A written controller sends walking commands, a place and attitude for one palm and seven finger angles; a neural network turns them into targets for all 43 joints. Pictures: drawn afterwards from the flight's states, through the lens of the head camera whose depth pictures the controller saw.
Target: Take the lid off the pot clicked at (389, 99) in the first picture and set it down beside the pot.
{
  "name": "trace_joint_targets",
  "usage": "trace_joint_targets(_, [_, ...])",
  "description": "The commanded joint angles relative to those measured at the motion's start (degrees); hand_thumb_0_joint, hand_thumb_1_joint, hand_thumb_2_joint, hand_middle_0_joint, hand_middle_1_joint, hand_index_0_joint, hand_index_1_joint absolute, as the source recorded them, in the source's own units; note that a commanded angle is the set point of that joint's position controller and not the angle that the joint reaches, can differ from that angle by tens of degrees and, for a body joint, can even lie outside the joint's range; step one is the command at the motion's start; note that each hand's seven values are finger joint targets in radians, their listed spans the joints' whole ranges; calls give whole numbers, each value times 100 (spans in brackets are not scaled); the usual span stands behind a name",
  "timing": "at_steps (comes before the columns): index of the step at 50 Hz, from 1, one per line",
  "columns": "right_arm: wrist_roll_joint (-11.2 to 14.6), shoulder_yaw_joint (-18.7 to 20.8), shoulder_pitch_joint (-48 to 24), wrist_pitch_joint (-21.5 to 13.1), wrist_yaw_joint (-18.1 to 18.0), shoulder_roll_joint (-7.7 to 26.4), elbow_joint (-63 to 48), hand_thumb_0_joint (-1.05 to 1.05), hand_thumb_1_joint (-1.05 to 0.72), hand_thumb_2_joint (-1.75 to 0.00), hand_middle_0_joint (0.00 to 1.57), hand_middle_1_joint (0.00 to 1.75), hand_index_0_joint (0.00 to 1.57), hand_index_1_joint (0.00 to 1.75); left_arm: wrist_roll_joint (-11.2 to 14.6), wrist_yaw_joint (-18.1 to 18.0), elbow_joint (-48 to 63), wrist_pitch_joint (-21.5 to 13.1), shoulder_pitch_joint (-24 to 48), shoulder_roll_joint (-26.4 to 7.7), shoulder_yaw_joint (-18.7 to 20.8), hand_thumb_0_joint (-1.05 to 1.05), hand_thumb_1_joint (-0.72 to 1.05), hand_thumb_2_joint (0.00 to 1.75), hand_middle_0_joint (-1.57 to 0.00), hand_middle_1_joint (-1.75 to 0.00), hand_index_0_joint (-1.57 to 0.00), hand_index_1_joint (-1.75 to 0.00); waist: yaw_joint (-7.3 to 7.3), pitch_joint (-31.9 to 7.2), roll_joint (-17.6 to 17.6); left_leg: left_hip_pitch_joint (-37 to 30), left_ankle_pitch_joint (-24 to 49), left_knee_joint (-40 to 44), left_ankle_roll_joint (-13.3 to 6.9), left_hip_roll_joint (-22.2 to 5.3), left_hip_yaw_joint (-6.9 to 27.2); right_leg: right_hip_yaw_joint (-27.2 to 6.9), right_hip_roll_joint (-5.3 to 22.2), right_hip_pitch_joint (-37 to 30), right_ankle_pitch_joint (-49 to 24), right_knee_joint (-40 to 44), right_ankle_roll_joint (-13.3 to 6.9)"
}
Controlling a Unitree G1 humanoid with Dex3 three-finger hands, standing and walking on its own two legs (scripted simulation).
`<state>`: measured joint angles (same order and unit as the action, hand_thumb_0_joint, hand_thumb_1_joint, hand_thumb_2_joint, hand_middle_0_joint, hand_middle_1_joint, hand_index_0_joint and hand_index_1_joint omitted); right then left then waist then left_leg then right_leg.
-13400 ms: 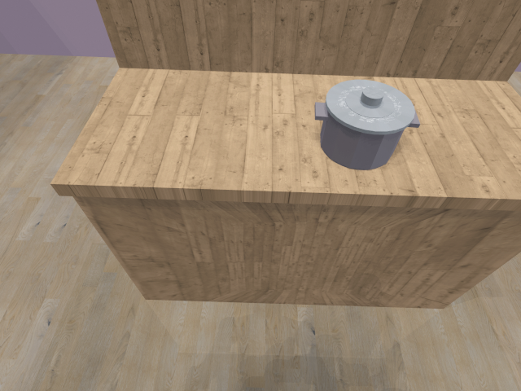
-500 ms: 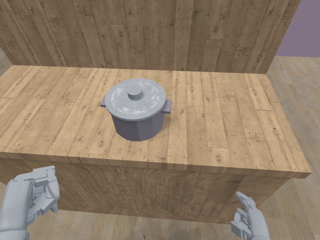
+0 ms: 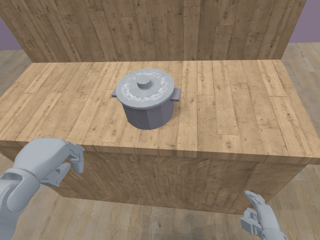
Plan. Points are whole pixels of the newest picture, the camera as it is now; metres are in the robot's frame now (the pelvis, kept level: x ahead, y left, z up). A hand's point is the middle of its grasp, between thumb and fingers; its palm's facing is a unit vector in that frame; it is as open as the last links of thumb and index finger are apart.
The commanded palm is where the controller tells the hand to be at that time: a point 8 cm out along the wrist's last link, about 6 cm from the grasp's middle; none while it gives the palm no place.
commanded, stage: reach forward and open the fingers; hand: left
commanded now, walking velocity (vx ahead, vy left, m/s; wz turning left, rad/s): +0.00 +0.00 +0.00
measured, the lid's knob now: (143, 81) +0.53 +0.12 +0.10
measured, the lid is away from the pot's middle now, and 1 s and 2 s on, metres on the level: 0.00 0.00 0.00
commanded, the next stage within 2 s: move the open hand above the knob in 0.60 s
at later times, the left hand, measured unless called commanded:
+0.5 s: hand (60, 146) +0.26 +0.25 +0.14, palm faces -0.15 -0.05 -0.99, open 10.0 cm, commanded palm +0.24 +0.25 +0.22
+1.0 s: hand (78, 123) +0.32 +0.22 +0.15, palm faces -0.25 -0.04 -0.97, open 10.4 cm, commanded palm +0.30 +0.22 +0.23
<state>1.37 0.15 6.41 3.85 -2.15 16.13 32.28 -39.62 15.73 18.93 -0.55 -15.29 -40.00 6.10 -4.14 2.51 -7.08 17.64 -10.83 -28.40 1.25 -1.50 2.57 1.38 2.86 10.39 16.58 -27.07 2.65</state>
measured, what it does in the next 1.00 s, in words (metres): stands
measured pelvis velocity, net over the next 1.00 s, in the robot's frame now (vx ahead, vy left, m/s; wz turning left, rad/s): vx -0.03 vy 0.00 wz -0.01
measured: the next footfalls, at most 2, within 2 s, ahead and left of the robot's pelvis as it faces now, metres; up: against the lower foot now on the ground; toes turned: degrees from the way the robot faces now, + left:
none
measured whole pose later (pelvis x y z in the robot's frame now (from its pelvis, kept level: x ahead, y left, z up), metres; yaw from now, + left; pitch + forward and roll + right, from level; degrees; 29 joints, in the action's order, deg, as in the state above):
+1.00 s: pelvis -0.03 +0.00 +0.00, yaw -1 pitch -3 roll +0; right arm 2.6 -0.6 5.1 3.3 0.2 16.8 33.9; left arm -44.0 28.4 -2.1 7.7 23.0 -37.8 -4.1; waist -2.5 5.1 -6.3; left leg 15.1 -6.8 -24.3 1.2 -1.8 1.8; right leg 0.4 2.6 9.8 13.7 -26.1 2.2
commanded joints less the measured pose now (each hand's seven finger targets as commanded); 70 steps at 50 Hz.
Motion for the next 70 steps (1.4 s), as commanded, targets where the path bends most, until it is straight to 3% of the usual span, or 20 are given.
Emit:
trace_joint_targets(1, [60, 187, -760, -301, 58, 481, -927, 0, -90, -90, 20, 30, 20, 30, -59, -157, 741, -48, 1208, -1101, 868, 0, 13, 118, -97, -58, -97, -58, 15, -1177, 463, -1287, 849, 352, -385, 363, -354, 313, -463, 171, -991, 628, -171])
trace_joint_targets(2, [8, 162, -833, -296, 72, 540, -860, 0, -90, -90, 20, 30, 20, 30, -128, -139, 760, -64, 1444, -1371, 1028, 0, 10, 119, -96, -54, -96, -54, -49, -1298, 280, -1368, 909, 429, -365, 408, -350, 309, -491, 241, -971, 691, -185])
trace_joint_targets(3, [53, 182, -878, -307, 89, 470, -927, 0, -90, -90, 20, 30, 20, 30, -72, -151, 815, -25, 1500, -1106, 773, 0, 7, 120, -95, -51, -95, -51, -2, -1170, 247, -1317, 842, 445, -360, 355, -335, 307, -489, 129, -919, 641, -196])
trace_joint_targets(5, [16, 129, -1089, -365, 130, 495, -882, 0, -90, -90, 20, 30, 20, 30, -284, -119, 757, 76, 1844, -1373, 932, 0, 1, 122, -92, -44, -92, -44, -63, -1247, 68, -1358, 806, 508, -348, 386, -305, 261, -582, 273, -752, 736, -247])
trace_joint_targets(8, [63, 151, -940, -306, 156, 499, -856, 0, -90, -90, 20, 30, 20, 30, -182, -92, 305, 197, 1941, -1109, 692, 0, -8, 126, -89, -33, -89, -33, -5, -980, 358, -1196, 515, 643, -330, 324, -307, 309, -545, 166, -554, 724, -233])
trace_joint_targets(10, [38, 99, -1195, -341, 196, 519, -848, 0, -90, -90, 20, 30, 20, 30, -349, -21, 533, 269, 2405, -1425, 864, 0, -15, 129, -86, -26, -86, -26, -77, -1246, 67, -1302, 576, 677, -326, 373, -290, 245, -611, 192, -538, 760, -283])
trace_joint_targets(13, [66, 130, -1064, -365, 208, 470, -867, 0, -90, -90, 20, 30, 20, 30, -232, 7, 631, 257, 2724, -1087, 459, 0, -24, 134, -83, -15, -83, -15, 8, -1257, 14, -1361, 460, 731, -307, 320, -258, 281, -579, 66, -490, 698, -276])
trace_joint_targets(15, [44, 98, -1211, -387, 242, 519, -829, 0, -90, -90, 20, 30, 20, 30, -424, 57, 485, 360, 2827, -1441, 781, 0, -30, 137, -80, -8, -80, -8, -79, -1357, 78, -1376, 544, 745, -307, 364, -248, 245, -659, 139, -527, 735, -319])
trace_joint_targets(18, [86, 115, -1089, -304, 260, 500, -848, 0, -90, -90, 20, 30, 20, 30, -299, 126, 327, 435, 3046, -1095, 431, 0, -31, 138, -81, -8, -81, -8, 0, -1230, 218, -1297, 410, 787, -302, 326, -283, 272, -591, 72, -482, 716, -283])
trace_joint_targets(20, [77, 78, -1259, -329, 284, 527, -849, 0, -90, -90, 20, 30, 20, 30, -436, 194, 322, 518, 3286, -1355, 630, 0, -31, 139, -81, -8, -81, -8, -55, -1355, 111, -1338, 457, 772, -305, 371, -280, 237, -660, 145, -478, 740, -324])
trace_joint_targets(23, [92, 98, -1131, -315, 266, 505, -856, 0, -90, -90, 20, 30, 20, 30, -333, 252, 291, 513, 3574, -1153, 373, 0, -32, 140, -81, -8, -81, -8, 9, -1363, 221, -1360, 438, 768, -308, 359, -298, 256, -599, 44, -521, 707, -298])
trace_joint_targets(24, [53, 79, -1145, -293, 261, 559, -767, 0, -90, -90, 20, 30, 20, 30, -397, 290, 158, 536, 3697, -1412, 575, 0, -32, 141, -81, -8, -81, -8, -38, -1432, 225, -1399, 418, 812, -303, 399, -304, 253, -611, 119, -492, 766, -303])
trace_joint_targets(28, [123, 71, -1131, -277, 236, 523, -834, 0, -90, -90, 20, 30, 20, 30, -339, 419, -117, 592, 4014, -1125, 269, 0, -32, 142, -81, -8, -81, -8, 56, -1186, 356, -1271, 239, 802, -312, 391, -324, 260, -610, 155, -360, 759, -281])
trace_joint_targets(30, [124, 61, -1258, -332, 260, 532, -872, 0, -90, -90, 20, 30, 20, 30, -445, 475, 116, 596, 4277, -1355, 432, 0, -33, 143, -81, -8, -81, -8, 8, -1442, 41, -1397, 276, 775, -314, 427, -319, 219, -668, 176, -346, 741, -329])
trace_joint_targets(35, [142, 50, -1188, -328, 225, 546, -857, 0, -90, -90, 20, 30, 20, 30, -405, 611, -314, 634, 4503, -1387, 450, 0, -33, 144, -82, -8, -82, -8, 31, -1355, 346, -1313, 266, 728, -335, 435, -356, 219, -641, 203, -364, 754, -303])
trace_joint_targets(38, [177, 96, -1068, -275, 200, 614, -808, 0, -90, -90, 20, 30, 20, 30, -346, 795, -877, 858, 4993, -1222, 106, 0, -33, 144, -82, -8, -82, -8, 123, -1232, 545, -1207, 134, 734, -352, 463, -389, 207, -587, 181, -387, 750, -245])
trace_joint_targets(40, [175, 90, -1170, -350, 213, 607, -860, 0, -90, -90, 20, 30, 20, 30, -484, 881, -578, 886, 5408, -1299, 78, 0, -33, 144, -82, -8, -82, -8, 131, -1611, 220, -1425, 349, 646, -369, 517, -352, 179, -637, 121, -563, 679, -295])
trace_joint_targets(45, [169, 126, -1012, -369, 209, 631, -802, 0, -90, -90, 20, 30, 20, 30, -538, 1065, -1010, 848, 5717, -1315, 59, 0, -33, 144, -82, -8, -82, -8, 151, -1606, 485, -1460, 431, 588, -402, 536, -366, 189, -619, 153, -753, 678, -291])
trace_joint_targets(61, [184, 182, -735, -195, 388, 624, -727, 0, -90, -90, 20, 30, 20, 30, -714, 888, -1417, 1046, 6767, -878, -421, 0, -33, 144, -82, -8, -82, -8, 192, -1998, 349, -1581, 1006, 580, -394, 485, -440, 205, -587, -92, -1327, 481, -372])
trace_joint_targets(70, [235, 187, -708, -80, 447, 630, -670, 0, -90, -90, 20, 30, 20, 30, -825, 844, -1924, 1368, 7158, -591, -683, 0, -33, 144, -82, -8, -82, -8, 267, -1986, 641, -1474, 1067, 514, -404, 454, -458, 218, -599, -48, -1457, 410, -380])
